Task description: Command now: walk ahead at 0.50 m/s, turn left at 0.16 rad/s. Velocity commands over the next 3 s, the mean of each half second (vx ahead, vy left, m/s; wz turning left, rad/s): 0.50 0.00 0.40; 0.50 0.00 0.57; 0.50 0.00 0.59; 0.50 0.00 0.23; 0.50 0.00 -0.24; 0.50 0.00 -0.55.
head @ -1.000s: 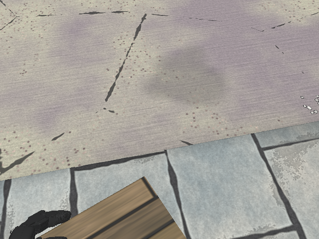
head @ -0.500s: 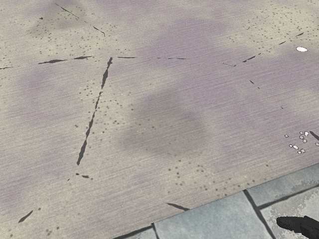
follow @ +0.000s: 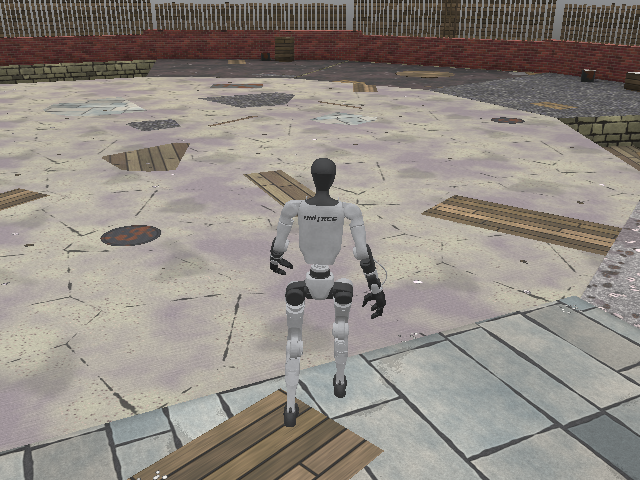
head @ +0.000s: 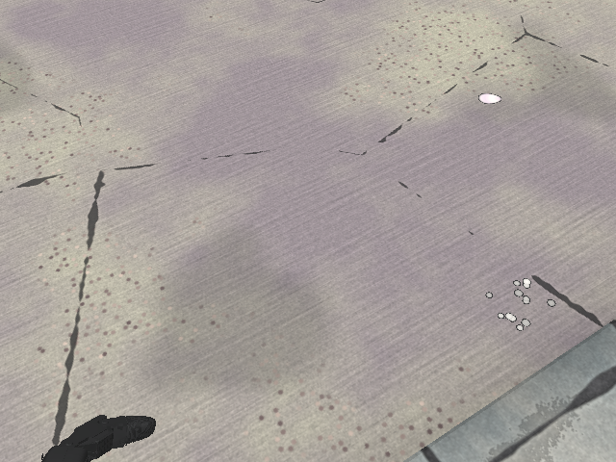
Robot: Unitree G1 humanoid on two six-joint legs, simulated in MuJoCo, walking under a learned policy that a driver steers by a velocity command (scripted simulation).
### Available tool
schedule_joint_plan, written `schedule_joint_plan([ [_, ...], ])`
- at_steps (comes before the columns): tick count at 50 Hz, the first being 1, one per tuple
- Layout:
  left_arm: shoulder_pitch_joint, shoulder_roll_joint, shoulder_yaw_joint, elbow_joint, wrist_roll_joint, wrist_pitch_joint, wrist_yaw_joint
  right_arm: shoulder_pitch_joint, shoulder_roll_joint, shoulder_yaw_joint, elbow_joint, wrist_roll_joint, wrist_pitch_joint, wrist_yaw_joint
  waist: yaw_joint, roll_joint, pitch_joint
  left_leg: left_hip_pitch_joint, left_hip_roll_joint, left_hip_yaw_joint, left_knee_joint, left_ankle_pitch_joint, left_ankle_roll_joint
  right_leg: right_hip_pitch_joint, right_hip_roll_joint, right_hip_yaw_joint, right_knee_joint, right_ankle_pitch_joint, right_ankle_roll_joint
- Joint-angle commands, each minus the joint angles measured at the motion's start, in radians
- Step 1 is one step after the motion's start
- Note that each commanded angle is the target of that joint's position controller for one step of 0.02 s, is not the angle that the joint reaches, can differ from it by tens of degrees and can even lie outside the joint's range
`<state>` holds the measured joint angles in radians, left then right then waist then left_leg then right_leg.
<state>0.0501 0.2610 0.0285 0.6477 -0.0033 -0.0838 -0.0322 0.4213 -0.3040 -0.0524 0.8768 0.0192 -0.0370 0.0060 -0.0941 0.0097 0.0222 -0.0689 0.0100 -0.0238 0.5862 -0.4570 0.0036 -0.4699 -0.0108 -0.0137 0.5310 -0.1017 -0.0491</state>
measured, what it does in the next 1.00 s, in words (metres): goes down, turning left: left foot 0.14 m lower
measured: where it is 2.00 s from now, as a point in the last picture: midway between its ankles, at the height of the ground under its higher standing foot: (83, 318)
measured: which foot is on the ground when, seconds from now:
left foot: up 0.00-0.62, down 0.64-1.00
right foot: down 0.00-0.64, up 0.66-1.00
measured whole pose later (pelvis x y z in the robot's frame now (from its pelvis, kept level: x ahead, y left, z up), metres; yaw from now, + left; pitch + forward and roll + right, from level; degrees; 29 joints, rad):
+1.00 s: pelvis +0.56 +0.16 -0.14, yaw +34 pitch +1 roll +2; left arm 0.06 0.25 0.03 0.65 -0.01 -0.10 0.01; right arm 0.36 -0.25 -0.07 0.84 0.03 -0.04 -0.03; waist -0.07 -0.04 -0.02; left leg -0.12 -0.11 -0.18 0.51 -0.40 0.03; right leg -0.58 -0.04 0.09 0.58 0.04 0.08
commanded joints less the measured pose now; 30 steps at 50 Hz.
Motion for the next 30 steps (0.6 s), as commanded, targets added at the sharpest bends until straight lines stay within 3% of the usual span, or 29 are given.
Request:
schedule_joint_plan([
  [1, 0.419, 0.206, 0.077, 0.037, -0.001, 0.008, 0.013, 0.022, -0.088, -0.002, -0.094, 0.014, -0.044, -0.001, 0.219, -0.223, -0.319, -0.672, -0.017, -0.103, 0.66, -0.109, 0.027, 0.799, -0.391, 0.689, -0.226, -0.398, -0.232],
  [2, 0.36, 0.17, 0.063, 0.037, -0.002, 0.009, 0.017, -0.057, -0.144, -0.022, -0.12, 0.032, -0.049, 0.0, 0.212, -0.179, -0.174, -0.728, 0.022, -0.098, 0.689, -0.029, 0.033, 0.692, -0.36, 0.545, -0.239, -0.36, -0.192],
  [3, 0.283, 0.143, 0.053, 0.029, 0.006, 0.007, 0.018, -0.094, -0.14, -0.025, -0.124, 0.025, -0.048, -0.005, 0.177, -0.121, -0.103, -0.684, 0.06, -0.084, 0.639, 0.057, 0.029, 0.558, -0.316, 0.42, -0.262, -0.227, -0.167],
  [4, 0.232, 0.111, 0.046, 0.03, 0.012, 0.002, 0.015, -0.106, -0.122, -0.029, -0.122, 0.01, -0.042, -0.006, 0.149, -0.112, -0.055, -0.65, 0.083, -0.085, 0.585, 0.113, 0.021, 0.469, -0.278, 0.33, -0.289, -0.13, -0.156],
  [5, 0.201, 0.097, 0.043, 0.032, 0.018, -0.007, 0.014, -0.083, -0.102, -0.031, -0.117, 0.007, -0.029, -0.006, 0.116, -0.132, -0.043, -0.586, 0.106, -0.094, 0.55, 0.158, 0.015, 0.403, -0.256, 0.259, -0.316, -0.059, -0.145],
  [7, 0.174, 0.088, 0.048, 0.045, 0.018, -0.024, 0.012, -0.061, -0.06, -0.027, -0.108, 0.009, -0.004, -0.006, 0.089, -0.115, -0.031, -0.53, 0.111, -0.087, 0.504, 0.192, 0.003, 0.333, -0.244, 0.172, -0.357, 0.041, -0.15],
  [9, 0.166, 0.118, 0.061, 0.066, 0.021, -0.033, 0.021, -0.12, -0.046, -0.027, -0.14, -0.002, 0.009, -0.008, 0.083, -0.079, -0.003, -0.55, 0.108, -0.095, 0.408, 0.269, -0.003, 0.313, -0.24, 0.093, -0.375, 0.176, -0.149],
  [11, 0.189, 0.14, 0.073, 0.094, 0.023, -0.028, 0.031, -0.136, -0.018, -0.018, -0.15, -0.013, 0.008, 0.0, 0.086, -0.068, -0.025, -0.513, 0.101, -0.064, 0.331, 0.394, -0.004, 0.323, -0.218, 0.004, -0.36, 0.275, -0.152],
  [12, 0.181, 0.145, 0.074, 0.088, 0.029, -0.031, 0.035, -0.137, -0.028, -0.022, -0.148, -0.016, 0.004, 0.005, 0.085, -0.039, -0.035, -0.47, 0.088, -0.034, 0.335, 0.506, -0.003, 0.294, -0.198, -0.049, -0.34, 0.284, -0.151],
  [13, 0.188, 0.155, 0.078, 0.095, 0.039, -0.038, 0.039, -0.114, -0.036, -0.029, -0.136, -0.019, 0.0, 0.01, 0.082, -0.043, -0.056, -0.471, 0.098, -0.049, 0.389, 0.566, 0.002, 0.314, -0.239, -0.046, -0.299, 0.334, -0.159],
  [14, 0.204, 0.149, 0.079, 0.103, 0.03, -0.04, 0.038, -0.122, -0.049, -0.034, -0.142, -0.014, 0.004, 0.016, 0.088, -0.032, -0.052, -0.519, 0.106, -0.066, 0.407, 0.546, 0.007, 0.348, -0.261, -0.042, -0.277, 0.347, -0.165],
  [15, 0.212, 0.137, 0.075, 0.099, 0.021, -0.041, 0.033, -0.164, -0.075, -0.047, -0.158, -0.001, 0.005, 0.021, 0.098, -0.014, -0.015, -0.577, 0.101, -0.08, 0.35, 0.592, 0.019, 0.368, -0.233, -0.057, -0.271, 0.24, -0.153],
  [16, 0.261, 0.129, 0.079, 0.125, 0.01, -0.039, 0.045, -0.235, -0.076, -0.053, -0.18, 0.008, 0.001, 0.025, 0.122, -0.034, 0.031, -0.703, 0.109, -0.142, 0.325, 0.594, 0.029, 0.463, -0.278, -0.016, -0.25, 0.159, -0.136],
  [20, 0.372, 0.142, 0.098, 0.149, 0.01, -0.018, 0.07, -0.34, -0.056, -0.057, -0.238, 0.01, -0.002, 0.054, 0.176, -0.057, 0.079, -0.962, 0.103, -0.171, 0.331, 0.494, 0.041, 0.67, -0.355, 0.027, -0.152, 0.151, -0.129],
  [21, 0.326, 0.133, 0.094, 0.128, 0.015, -0.011, 0.078, -0.359, -0.053, -0.057, -0.252, 0.011, 0.003, 0.068, 0.166, -0.022, 0.119, -0.894, 0.097, -0.137, 0.215, 0.575, 0.033, 0.559, -0.312, -0.046, -0.147, 0.071, -0.108],
  [22, 0.313, 0.131, 0.094, 0.12, 0.004, -0.009, 0.095, -0.401, -0.045, -0.053, -0.269, 0.007, 0.005, 0.082, 0.172, -0.027, 0.133, -0.787, 0.099, -0.09, 0.11, 0.73, 0.02, 0.467, -0.283, -0.108, -0.122, -0.005, -0.078],
  [23, 0.327, 0.127, 0.094, 0.123, 0.003, -0.007, 0.098, -0.428, -0.013, -0.044, -0.279, 0.005, 0.006, 0.096, 0.198, -0.032, 0.119, -0.673, 0.086, -0.034, 0.045, 0.828, 0.014, 0.401, -0.259, -0.158, -0.106, -0.085, -0.061],
  [24, 0.332, 0.129, 0.097, 0.125, 0.002, -0.003, 0.096, -0.43, 0.011, -0.038, -0.276, 0.013, 0.011, 0.106, 0.207, -0.029, 0.127, -0.588, 0.084, -0.02, 0.008, 0.858, 0.015, 0.344, -0.261, -0.178, -0.083, -0.141, -0.052],
  [25, 0.335, 0.134, 0.1, 0.122, -0.002, 0.0, 0.091, -0.433, 0.016, -0.037, -0.275, 0.018, 0.016, 0.111, 0.216, -0.021, 0.131, -0.545, 0.074, -0.004, -0.019, 0.86, 0.017, 0.33, -0.264, -0.194, -0.053, -0.151, -0.043],
  [27, 0.364, 0.139, 0.096, 0.126, -0.008, 0.006, 0.087, -0.45, 0.022, -0.031, -0.264, 0.004, 0.019, 0.106, 0.24, 0.013, 0.13, -0.555, 0.061, 0.013, -0.099, 0.849, 0.023, 0.407, -0.285, -0.191, 0.058, -0.105, -0.015],
  [28, 0.365, 0.143, 0.094, 0.124, -0.019, 0.01, 0.086, -0.425, 0.013, -0.035, -0.245, -0.003, 0.016, 0.101, 0.226, 0.012, 0.121, -0.537, 0.058, 0.024, -0.148, 0.837, 0.03, 0.448, -0.292, -0.189, 0.136, -0.017, -0.004],
  [30, 0.385, 0.162, 0.088, 0.131, -0.022, 0.018, 0.079, -0.234, -0.048, -0.068, -0.169, -0.016, 0.01, 0.076, 0.143, -0.014, 0.014, -0.299, -0.002, 0.094, -0.164, 0.803, 0.056, 0.441, -0.299, -0.198, 0.429, 0.224, 0.015],
])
